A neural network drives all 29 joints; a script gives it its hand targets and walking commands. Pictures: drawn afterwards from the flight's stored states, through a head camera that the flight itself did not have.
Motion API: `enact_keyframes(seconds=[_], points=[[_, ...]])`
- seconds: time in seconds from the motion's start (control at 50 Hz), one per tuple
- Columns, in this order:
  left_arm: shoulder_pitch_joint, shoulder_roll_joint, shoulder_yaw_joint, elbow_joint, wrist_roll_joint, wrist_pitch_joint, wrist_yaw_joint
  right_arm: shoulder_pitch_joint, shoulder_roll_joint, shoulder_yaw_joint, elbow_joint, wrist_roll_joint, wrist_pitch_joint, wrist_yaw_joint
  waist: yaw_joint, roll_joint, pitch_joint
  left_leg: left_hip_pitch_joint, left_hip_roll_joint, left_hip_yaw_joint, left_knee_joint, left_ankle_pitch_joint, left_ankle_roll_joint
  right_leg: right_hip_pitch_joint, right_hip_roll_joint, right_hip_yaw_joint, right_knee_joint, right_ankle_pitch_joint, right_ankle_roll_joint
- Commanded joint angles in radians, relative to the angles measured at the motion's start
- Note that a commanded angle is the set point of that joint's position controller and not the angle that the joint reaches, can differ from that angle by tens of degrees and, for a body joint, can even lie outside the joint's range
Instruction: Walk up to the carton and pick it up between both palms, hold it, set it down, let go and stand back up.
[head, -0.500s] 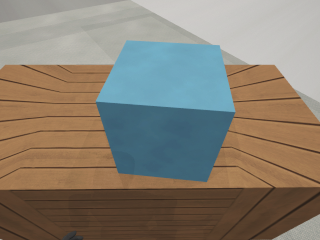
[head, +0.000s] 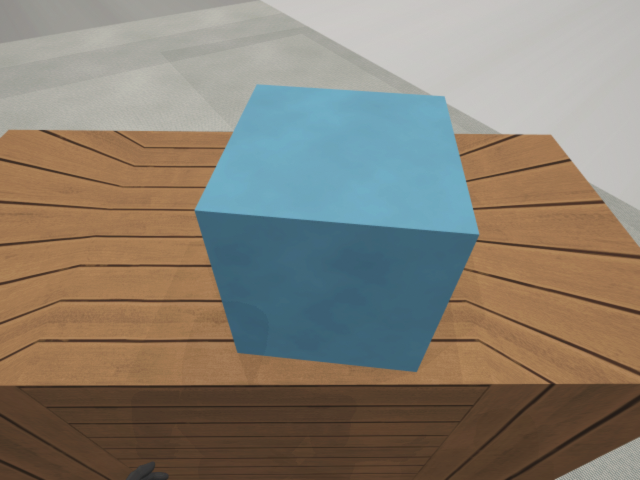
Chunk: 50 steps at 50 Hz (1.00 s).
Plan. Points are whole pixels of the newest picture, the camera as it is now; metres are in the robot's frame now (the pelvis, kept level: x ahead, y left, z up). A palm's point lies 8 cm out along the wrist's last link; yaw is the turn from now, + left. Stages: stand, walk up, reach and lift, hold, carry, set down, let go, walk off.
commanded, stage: walk up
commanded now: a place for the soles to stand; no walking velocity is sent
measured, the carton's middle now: (337, 229) +0.46 +0.00 +0.07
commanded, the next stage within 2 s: reach and lift in 0.14 s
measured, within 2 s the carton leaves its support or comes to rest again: neither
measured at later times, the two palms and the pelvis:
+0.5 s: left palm (142, 464) +0.17 +0.23 -0.06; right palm out of the picture +0.15 -0.27 -0.05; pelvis +0.01 -0.02 +0.01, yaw +1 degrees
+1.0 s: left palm (114, 445) +0.18 +0.25 -0.02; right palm (534, 456) +0.19 -0.23 -0.01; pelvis +0.04 +0.01 +0.02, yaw +0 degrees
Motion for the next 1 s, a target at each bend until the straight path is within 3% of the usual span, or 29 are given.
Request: enact_keyframes(seconds=[0.0,0.12,0.14,0.16,0.18,0.24,0.28,0.3,0.32,0.36,0.4,0.48,0.56,0.78,0.98], points=[[-0.012,0.136,0.039,-0.078,0.0,-0.018,0.005,0.019,-0.132,-0.044,-0.076,0.0,-0.018,-0.006,-0.002,0.0,-0.031,-0.023,0.091,-0.107,-0.115,0.053,0.048,0.028,-0.089,0.112,-0.093,0.095,-0.041],[-0.011,0.136,0.039,-0.074,0.0,-0.018,0.005,0.016,-0.131,-0.043,-0.073,0.001,-0.017,-0.006,-0.002,-0.003,-0.03,-0.023,0.089,-0.109,-0.117,0.049,0.046,0.03,-0.09,0.112,-0.099,0.087,-0.041],[-0.399,0.144,0.066,-0.207,-0.007,0.117,0.049,-0.404,-0.05,-0.137,0.064,-0.088,-0.167,0.021,0.018,0.124,-0.03,-0.183,0.052,0.044,-0.096,-0.214,0.029,0.037,0.023,-0.08,0.019,-0.141,-0.06],[-0.283,0.068,0.037,-0.198,0.023,0.176,0.075,-0.305,-0.123,-0.148,0.108,-0.08,-0.193,0.054,-0.019,0.163,0.077,-0.382,0.088,0.037,-0.185,-0.344,0.07,0.21,0.064,-0.099,0.103,-0.084,-0.047],[-0.247,0.048,0.049,-0.182,0.039,0.201,0.068,-0.278,-0.135,-0.159,0.143,-0.071,-0.203,0.064,-0.008,0.092,0.047,-0.456,0.09,0.055,-0.157,-0.269,0.066,0.296,0.049,-0.102,0.144,-0.036,-0.045],[-0.198,0.086,0.054,-0.29,-0.007,0.233,0.045,-0.193,-0.093,-0.144,0.055,-0.055,-0.231,0.046,-0.014,-0.087,-0.06,-0.1,0.035,0.063,-0.093,-0.045,0.044,0.138,0.013,-0.064,-0.017,0.035,-0.037],[-0.108,0.105,0.085,-0.325,-0.01,0.228,0.04,-0.13,-0.084,-0.12,0.021,-0.035,-0.233,0.035,-0.005,-0.12,-0.09,0.049,-0.007,0.055,-0.117,0.095,0.035,0.157,-0.001,-0.044,-0.09,0.186,-0.02],[-0.083,0.105,0.108,-0.336,0.004,0.221,0.04,-0.109,-0.091,-0.107,0.02,-0.019,-0.231,0.033,-0.002,-0.123,-0.125,0.094,-0.03,0.053,-0.114,0.143,0.028,0.191,-0.016,-0.02,-0.112,0.258,-0.008],[-0.065,0.09,0.117,-0.34,0.017,0.221,0.041,-0.09,-0.089,-0.098,0.016,-0.005,-0.221,0.035,0.001,-0.084,-0.101,0.074,-0.039,0.059,-0.16,0.103,0.023,0.227,-0.008,-0.012,-0.136,0.172,-0.013],[-0.057,0.122,0.127,-0.332,0.01,0.216,0.037,-0.108,-0.073,-0.084,-0.018,-0.012,-0.209,0.027,0.003,-0.089,-0.054,0.073,-0.06,0.068,-0.175,0.144,0.016,0.252,-0.018,-0.001,-0.163,0.239,0.005],[-0.073,0.12,0.129,-0.338,0.006,0.209,0.031,-0.112,-0.045,-0.071,-0.056,-0.009,-0.199,0.015,0.006,-0.077,-0.014,0.108,-0.072,0.069,-0.2,0.128,0.012,0.235,-0.023,0.009,-0.204,0.22,0.017],[-0.105,0.117,0.118,-0.396,-0.007,0.187,0.032,-0.102,0.001,-0.064,-0.152,0.004,-0.172,0.009,0.02,-0.017,0.04,0.134,-0.062,0.076,-0.254,0.114,0.011,0.214,-0.023,0.007,-0.258,0.099,0.006],[-0.073,0.106,0.102,-0.453,-0.026,0.141,0.038,-0.059,0.009,-0.074,-0.216,0.023,-0.163,0.015,0.013,0.014,0.024,0.157,-0.051,0.07,-0.277,0.155,0.003,0.228,-0.018,0.005,-0.276,0.112,-0.003],[0.049,0.073,0.053,-0.543,-0.092,0.007,0.059,-0.013,-0.034,-0.129,-0.3,0.064,-0.205,0.042,0.016,0.021,-0.012,0.197,-0.024,0.04,-0.278,0.313,-0.04,0.232,0.03,-0.029,-0.295,0.156,-0.023],[0.105,0.055,0.036,-0.616,-0.117,-0.069,0.076,0.027,-0.068,-0.123,-0.376,0.159,-0.225,0.063,0.028,0.023,-0.008,0.224,-0.03,0.019,-0.261,0.421,-0.065,0.251,0.036,-0.015,-0.31,0.23,-0.042]])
